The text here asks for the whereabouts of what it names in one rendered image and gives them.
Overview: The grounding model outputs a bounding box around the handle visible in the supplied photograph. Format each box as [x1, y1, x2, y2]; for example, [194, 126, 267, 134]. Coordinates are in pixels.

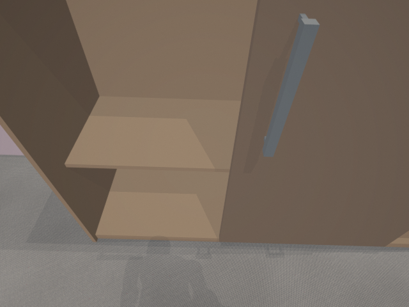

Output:
[263, 13, 320, 157]

